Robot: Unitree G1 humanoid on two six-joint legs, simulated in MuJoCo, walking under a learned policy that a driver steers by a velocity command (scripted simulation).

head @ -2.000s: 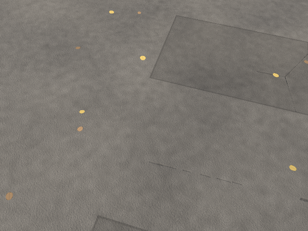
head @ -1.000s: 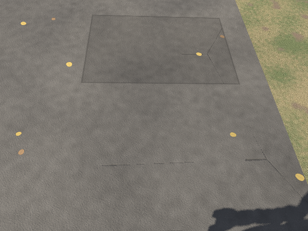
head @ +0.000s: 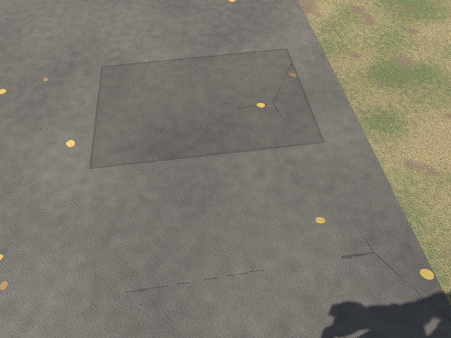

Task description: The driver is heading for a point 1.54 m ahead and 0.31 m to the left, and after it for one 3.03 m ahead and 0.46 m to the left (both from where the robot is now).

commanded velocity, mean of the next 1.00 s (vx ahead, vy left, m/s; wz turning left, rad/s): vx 0.48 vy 0.00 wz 0.44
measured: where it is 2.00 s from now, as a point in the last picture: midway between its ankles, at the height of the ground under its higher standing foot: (162, 214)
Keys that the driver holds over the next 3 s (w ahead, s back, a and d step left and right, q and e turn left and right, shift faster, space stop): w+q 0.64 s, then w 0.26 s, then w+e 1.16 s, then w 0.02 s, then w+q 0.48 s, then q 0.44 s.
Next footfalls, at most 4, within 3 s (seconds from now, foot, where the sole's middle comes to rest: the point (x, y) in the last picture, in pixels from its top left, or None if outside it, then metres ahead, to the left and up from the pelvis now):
0.40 left None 0.33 0.13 -0.78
0.96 right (206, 285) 0.69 0.11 -0.78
1.46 left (130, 239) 0.87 0.37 -0.78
2.00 right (192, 176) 1.14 0.17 -0.78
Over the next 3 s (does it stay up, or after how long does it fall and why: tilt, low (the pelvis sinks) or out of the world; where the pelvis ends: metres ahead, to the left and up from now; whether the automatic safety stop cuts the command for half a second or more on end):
stays up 1.47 0.22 0.00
